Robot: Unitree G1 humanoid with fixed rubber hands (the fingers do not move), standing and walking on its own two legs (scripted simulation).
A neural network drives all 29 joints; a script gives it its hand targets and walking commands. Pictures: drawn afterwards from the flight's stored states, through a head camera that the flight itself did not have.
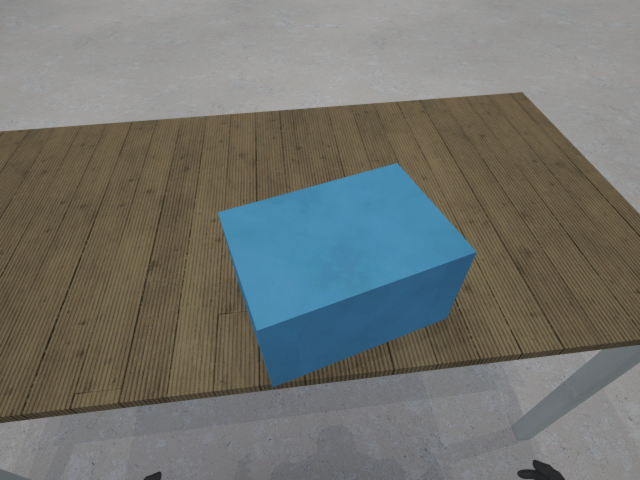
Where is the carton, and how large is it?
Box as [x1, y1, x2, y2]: [218, 163, 476, 386]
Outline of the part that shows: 397,163 218,212 237,279 272,386 275,386 446,317 476,252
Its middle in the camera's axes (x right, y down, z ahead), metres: +0.03 +0.04 +0.56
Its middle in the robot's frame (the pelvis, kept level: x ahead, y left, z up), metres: +0.41 +0.00 +0.03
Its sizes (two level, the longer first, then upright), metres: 0.279 0.194 0.158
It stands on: a table, 0.71 m high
